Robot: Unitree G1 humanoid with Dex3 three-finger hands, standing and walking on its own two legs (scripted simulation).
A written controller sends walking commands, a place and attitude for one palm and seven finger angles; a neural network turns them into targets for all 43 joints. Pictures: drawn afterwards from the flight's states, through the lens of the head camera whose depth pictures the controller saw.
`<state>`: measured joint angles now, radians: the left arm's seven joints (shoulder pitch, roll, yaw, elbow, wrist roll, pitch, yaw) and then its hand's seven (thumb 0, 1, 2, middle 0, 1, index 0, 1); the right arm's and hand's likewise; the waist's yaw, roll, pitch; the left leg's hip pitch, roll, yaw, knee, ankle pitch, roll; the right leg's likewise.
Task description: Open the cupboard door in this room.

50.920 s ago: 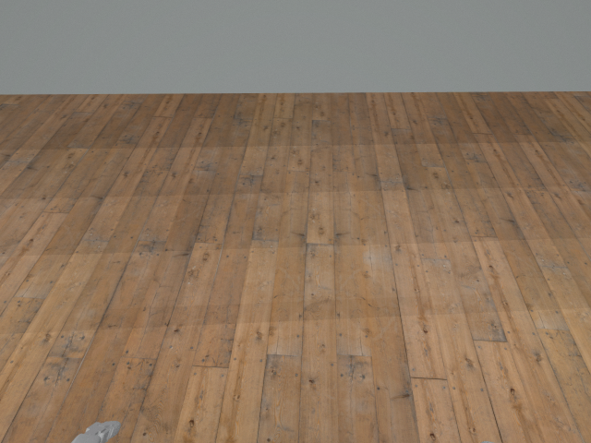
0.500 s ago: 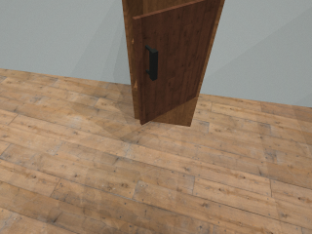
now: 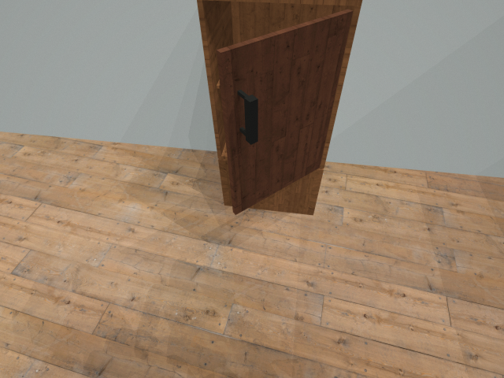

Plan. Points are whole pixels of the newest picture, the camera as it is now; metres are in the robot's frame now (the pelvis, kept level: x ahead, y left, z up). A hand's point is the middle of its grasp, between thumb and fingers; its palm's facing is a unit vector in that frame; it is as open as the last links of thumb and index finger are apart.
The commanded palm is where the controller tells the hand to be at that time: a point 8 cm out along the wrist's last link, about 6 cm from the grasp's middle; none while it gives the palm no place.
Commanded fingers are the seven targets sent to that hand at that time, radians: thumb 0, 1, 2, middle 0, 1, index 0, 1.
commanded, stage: let the arm hang, fingers relaxed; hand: left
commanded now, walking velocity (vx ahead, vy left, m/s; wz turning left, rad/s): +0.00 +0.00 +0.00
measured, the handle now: (246, 116) +0.72 +0.05 +0.01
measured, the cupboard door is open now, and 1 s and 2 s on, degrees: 44 44 44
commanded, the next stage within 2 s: look to check the result in 0.18 s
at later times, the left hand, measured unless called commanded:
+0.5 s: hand out of the picture +0.09 +0.24 -0.15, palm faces -0.01 -0.94 -0.34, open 7.3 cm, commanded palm none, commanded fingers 0.00 0.90 0.90 -0.20 -0.30 -0.20 -0.30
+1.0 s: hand out of the picture +0.12 +0.24 -0.15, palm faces -0.03 -0.94 -0.34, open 7.3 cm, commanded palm none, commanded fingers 0.00 0.90 0.90 -0.20 -0.30 -0.20 -0.30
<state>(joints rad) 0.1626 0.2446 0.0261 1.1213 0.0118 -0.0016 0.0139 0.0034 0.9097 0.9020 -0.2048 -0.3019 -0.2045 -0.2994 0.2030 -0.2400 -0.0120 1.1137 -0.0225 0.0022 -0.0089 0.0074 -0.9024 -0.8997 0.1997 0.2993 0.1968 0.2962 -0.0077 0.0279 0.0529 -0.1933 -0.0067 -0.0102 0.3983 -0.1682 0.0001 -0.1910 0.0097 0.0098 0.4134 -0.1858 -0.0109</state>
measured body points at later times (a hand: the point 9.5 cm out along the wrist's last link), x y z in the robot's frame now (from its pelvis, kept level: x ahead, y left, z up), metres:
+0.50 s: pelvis +0.02 +0.00 +0.00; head +0.04 -0.01 +0.45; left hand +0.10 +0.29 -0.13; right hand +0.08 -0.29 -0.14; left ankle +0.03 +0.12 -0.74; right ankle +0.03 -0.11 -0.74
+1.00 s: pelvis +0.04 +0.00 +0.01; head +0.06 -0.01 +0.45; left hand +0.13 +0.29 -0.13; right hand +0.11 -0.29 -0.13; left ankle +0.03 +0.12 -0.74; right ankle +0.03 -0.11 -0.74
